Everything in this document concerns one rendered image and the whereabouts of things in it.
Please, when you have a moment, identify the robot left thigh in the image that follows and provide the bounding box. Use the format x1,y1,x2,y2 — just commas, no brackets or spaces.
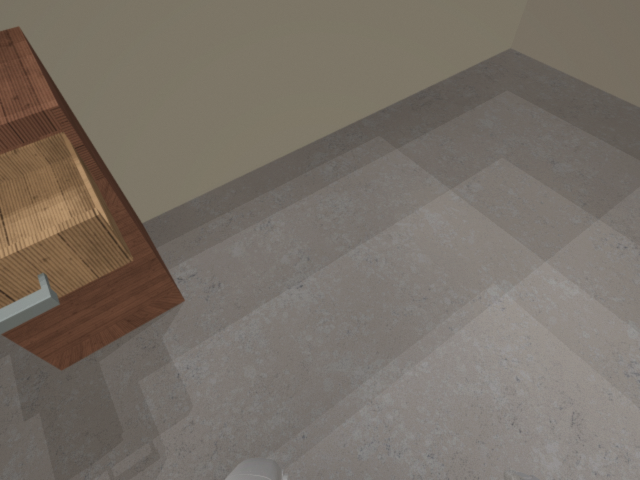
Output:
225,458,289,480

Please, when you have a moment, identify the cabinet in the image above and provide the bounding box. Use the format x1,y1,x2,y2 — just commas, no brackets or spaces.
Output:
0,26,185,371

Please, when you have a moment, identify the drawer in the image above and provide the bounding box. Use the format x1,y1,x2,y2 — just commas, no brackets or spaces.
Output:
0,132,133,309

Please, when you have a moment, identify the handle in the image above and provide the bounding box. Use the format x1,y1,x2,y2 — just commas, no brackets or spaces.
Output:
0,272,60,335

